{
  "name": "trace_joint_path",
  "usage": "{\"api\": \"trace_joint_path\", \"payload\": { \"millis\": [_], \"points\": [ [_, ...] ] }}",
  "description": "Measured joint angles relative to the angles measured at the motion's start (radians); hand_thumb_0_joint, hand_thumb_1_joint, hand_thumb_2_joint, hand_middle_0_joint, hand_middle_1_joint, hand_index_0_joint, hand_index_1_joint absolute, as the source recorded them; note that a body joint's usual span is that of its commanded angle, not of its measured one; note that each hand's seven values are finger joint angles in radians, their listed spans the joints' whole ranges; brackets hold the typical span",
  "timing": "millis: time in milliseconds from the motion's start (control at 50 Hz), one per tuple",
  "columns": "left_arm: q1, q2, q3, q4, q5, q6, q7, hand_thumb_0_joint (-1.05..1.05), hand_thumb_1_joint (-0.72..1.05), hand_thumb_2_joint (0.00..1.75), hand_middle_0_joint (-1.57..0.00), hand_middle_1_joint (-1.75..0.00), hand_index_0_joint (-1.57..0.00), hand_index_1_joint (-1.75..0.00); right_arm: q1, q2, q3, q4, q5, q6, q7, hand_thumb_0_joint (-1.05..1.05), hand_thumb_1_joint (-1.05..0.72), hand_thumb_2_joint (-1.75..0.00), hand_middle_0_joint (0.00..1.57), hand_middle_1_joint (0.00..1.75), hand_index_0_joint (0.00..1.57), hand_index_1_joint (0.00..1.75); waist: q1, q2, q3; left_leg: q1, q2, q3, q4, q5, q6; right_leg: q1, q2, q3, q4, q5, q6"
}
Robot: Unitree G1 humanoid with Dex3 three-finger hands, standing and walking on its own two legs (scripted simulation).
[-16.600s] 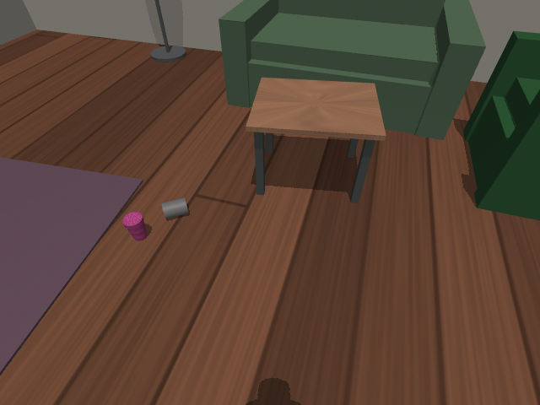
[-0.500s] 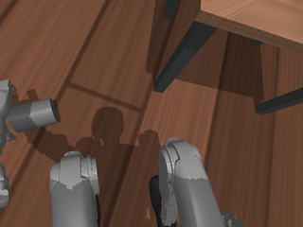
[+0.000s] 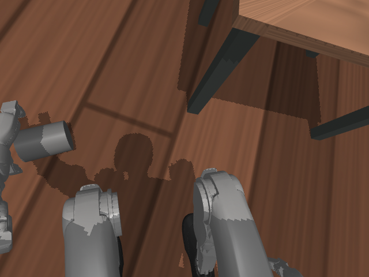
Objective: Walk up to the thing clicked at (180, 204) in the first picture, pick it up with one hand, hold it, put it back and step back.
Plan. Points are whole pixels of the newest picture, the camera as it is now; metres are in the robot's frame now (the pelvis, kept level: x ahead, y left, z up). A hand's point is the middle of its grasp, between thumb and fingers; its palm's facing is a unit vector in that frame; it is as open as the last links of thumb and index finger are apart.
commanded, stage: rise first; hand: left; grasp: from above
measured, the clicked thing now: (45, 140) +0.46 +0.31 -0.28
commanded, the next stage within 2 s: approach in 0.26 s
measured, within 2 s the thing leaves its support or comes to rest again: neither
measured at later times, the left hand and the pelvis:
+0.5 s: hand (12, 149) +0.42 +0.33 -0.17, palm faces -0.48 -0.12 -0.87, open 13.8 cm; pelvis +0.00 +0.00 +0.00, yaw +0 degrees
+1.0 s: hand (31, 127) +0.47 +0.30 -0.17, palm faces -0.46 -0.12 -0.88, open 14.2 cm; pelvis +0.00 +0.00 +0.00, yaw -1 degrees
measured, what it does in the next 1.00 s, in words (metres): stands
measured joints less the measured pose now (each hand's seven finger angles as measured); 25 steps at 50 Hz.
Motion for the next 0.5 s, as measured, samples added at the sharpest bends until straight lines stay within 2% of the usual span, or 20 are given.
{"api": "trace_joint_path", "payload": {
  "millis": [160, 300, 400, 500],
  "points": [
    [0.011, -0.006, 0.023, -0.033, 0.002, 0.005, 0.014, 0.00, -0.46, 0.94, -0.17, -0.97, -0.16, -0.97, 0.009, 0.004, -0.003, 0.004, 0.001, 0.001, -0.001, 0.00, -0.90, -0.90, 0.21, 0.30, 0.20, 0.30, 0.000, -0.001, -0.007, -0.001, 0.000, 0.000, 0.002, -0.001, 0.002, 0.001, 0.001, 0.000, -0.001, 0.000, 0.002],
    [-0.001, -0.009, -0.012, -0.015, -0.009, 0.030, -0.002, 0.00, -0.47, 0.95, -0.16, -0.98, -0.15, -0.98, 0.014, 0.008, -0.009, 0.005, 0.008, 0.002, 0.001, 0.00, -0.90, -0.89, 0.21, 0.30, 0.20, 0.30, -0.001, 0.008, -0.021, 0.003, -0.002, 0.007, -0.009, 0.002, 0.006, 0.006, -0.002, 0.006, -0.008, -0.002, 0.002],
    [-0.003, -0.015, -0.024, -0.002, -0.022, 0.023, -0.019, 0.00, -0.47, 0.95, -0.16, -0.98, -0.15, -0.98, 0.012, 0.008, -0.004, 0.002, 0.011, 0.000, 0.003, 0.00, -0.90, -0.89, 0.21, 0.30, 0.20, 0.30, 0.002, 0.008, -0.017, 0.012, 0.001, 0.008, -0.018, 0.003, 0.008, 0.014, 0.000, 0.006, -0.018, 0.002, 0.005],
    [-0.017, -0.015, -0.057, 0.027, -0.010, 0.004, -0.021, 0.00, -0.49, 0.96, -0.15, -0.99, -0.13, -1.00, 0.012, 0.006, 0.009, 0.001, 0.007, -0.008, 0.001, 0.00, -0.90, -0.89, 0.21, 0.30, 0.20, 0.30, -0.007, -0.006, -0.011, 0.010, 0.000, 0.005, -0.015, 0.006, 0.005, 0.012, -0.001, 0.003, -0.015, 0.005, 0.002]
  ]
}}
